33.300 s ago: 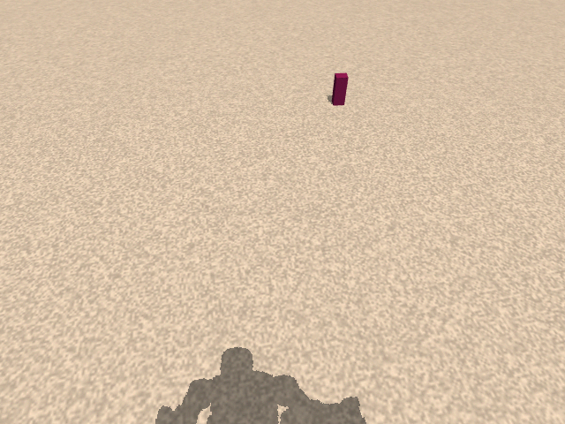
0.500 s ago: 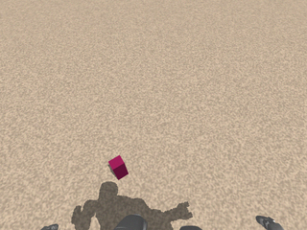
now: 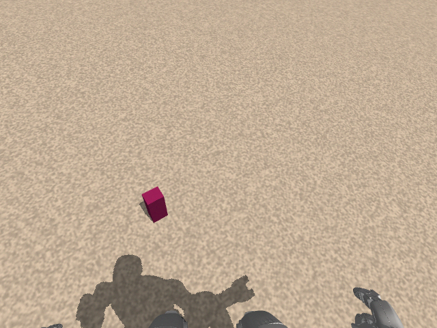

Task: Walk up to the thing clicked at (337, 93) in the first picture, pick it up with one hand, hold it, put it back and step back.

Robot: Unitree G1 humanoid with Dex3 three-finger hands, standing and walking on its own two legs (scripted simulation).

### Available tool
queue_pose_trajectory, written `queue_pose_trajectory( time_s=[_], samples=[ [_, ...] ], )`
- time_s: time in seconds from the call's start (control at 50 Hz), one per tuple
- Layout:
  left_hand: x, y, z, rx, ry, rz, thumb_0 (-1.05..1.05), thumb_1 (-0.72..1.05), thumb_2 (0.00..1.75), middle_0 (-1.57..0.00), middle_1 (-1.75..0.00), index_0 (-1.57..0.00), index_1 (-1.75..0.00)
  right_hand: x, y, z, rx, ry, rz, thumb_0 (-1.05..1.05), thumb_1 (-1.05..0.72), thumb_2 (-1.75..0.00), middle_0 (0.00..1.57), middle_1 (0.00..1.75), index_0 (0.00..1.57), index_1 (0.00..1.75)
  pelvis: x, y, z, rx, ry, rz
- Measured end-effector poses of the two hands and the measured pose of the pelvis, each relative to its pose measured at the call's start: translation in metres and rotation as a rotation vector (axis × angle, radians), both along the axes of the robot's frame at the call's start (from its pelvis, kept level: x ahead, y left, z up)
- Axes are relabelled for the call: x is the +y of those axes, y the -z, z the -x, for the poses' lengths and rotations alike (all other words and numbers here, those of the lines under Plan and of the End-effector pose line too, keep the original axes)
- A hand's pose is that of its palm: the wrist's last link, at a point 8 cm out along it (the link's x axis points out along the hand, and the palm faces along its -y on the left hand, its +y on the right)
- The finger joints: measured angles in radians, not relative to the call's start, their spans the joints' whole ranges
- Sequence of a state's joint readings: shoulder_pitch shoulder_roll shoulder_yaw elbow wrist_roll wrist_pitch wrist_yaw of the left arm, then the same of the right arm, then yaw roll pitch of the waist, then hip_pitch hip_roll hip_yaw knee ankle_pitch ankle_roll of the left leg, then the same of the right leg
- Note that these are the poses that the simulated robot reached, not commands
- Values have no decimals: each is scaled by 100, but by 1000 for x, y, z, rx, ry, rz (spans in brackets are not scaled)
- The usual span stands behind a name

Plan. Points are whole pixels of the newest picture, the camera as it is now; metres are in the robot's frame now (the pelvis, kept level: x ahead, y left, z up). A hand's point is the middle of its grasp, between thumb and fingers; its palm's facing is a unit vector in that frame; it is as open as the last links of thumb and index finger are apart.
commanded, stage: step back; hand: left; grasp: from the side
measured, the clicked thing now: (155, 205) +0.66 +0.24 -0.66
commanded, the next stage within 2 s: stand in 1.98 s
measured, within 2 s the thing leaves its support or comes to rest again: neither
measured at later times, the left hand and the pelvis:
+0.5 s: hand out of the picture -0.04 +0.24 -0.15, palm faces +0.07 -0.92 -0.38, open 7.4 cm; pelvis -0.17 -0.03 -0.01, yaw +6 degrees
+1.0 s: hand out of the picture -0.28 +0.20 -0.14, palm faces +0.08 -0.90 -0.43, open 7.4 cm; pelvis -0.33 -0.08 -0.01, yaw +5 degrees
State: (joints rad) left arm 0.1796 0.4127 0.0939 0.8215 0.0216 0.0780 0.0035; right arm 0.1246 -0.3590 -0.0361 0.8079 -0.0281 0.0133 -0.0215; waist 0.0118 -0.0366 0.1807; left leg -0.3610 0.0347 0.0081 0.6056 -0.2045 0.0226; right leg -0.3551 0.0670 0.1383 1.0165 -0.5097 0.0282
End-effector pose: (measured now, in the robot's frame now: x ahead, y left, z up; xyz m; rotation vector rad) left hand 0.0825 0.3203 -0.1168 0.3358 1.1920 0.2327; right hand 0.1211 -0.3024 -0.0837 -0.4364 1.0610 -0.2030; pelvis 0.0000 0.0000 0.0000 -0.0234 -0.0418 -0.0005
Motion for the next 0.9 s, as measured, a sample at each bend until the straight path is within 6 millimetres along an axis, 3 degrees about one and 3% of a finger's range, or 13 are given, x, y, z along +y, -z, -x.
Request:
queue_pose_trajectory(
  time_s=[0.12, 0.22, 0.38, 0.44, 0.56, 0.68, 0.76, 0.9],
  samples=[
    [-25, 0, 53, 15, 17, -24, 0, 90, 89, -20, -30, -20, -30, -33, 22, 41, -20, 21, -26, 1, -90, -90, 20, 30, 20, 30, -23, 14, 47, -11, 15, 12],
    [-42, -16, 97, 15, -10, -24, 0, 90, 89, -20, -30, -20, -30, -45, 26, 91, 52, 52, -39, 1, -90, -90, 20, 30, 20, 30, -32, 3, 74, -4, -4, -39],
    [-38, -19, 114, -104, -15, -44, 0, 90, 89, -20, -30, -20, -30, -46, 31, 172, 193, 16, -14, 1, -90, -90, 20, 30, 20, 30, -34, 6, 123, 12, -84, -34],
    [-32, -8, 122, -139, -15, -28, 0, 90, 89, -20, -30, -20, -30, -41, 33, 194, 209, 6, 1, 1, -90, -90, 20, 30, 20, 30, -31, 13, 147, -1, -99, -54],
    [-40, -9, 159, -109, -35, 4, 0, 90, 89, -20, -30, -20, -30, -36, 17, 223, 165, -8, -6, 1, -90, -90, 20, 30, 20, 30, -36, 1, 184, 1, -89, -11],
    [-52, -6, 214, -63, -19, -3, 0, 90, 89, -20, -30, -20, -30, -49, 11, 229, 61, -31, -2, 1, -90, -90, 20, 30, 20, 30, -50, 2, 226, 14, -49, 0],
    [-65, 0, 258, -28, -4, -28, 0, 90, 89, -20, -30, -20, -30, -67, 21, 240, 0, -39, -20, 1, -90, -90, 20, 30, 20, 30, -67, 13, 259, 15, -16, -7],
    [-85, -15, 343, 24, -44, -41, 0, 90, 89, -20, -30, -20, -30, -82, 25, 291, 23, -13, -50, 1, -90, -90, 20, 30, 20, 30, -81, 4, 306, 4, -35, -41]
  ],
)
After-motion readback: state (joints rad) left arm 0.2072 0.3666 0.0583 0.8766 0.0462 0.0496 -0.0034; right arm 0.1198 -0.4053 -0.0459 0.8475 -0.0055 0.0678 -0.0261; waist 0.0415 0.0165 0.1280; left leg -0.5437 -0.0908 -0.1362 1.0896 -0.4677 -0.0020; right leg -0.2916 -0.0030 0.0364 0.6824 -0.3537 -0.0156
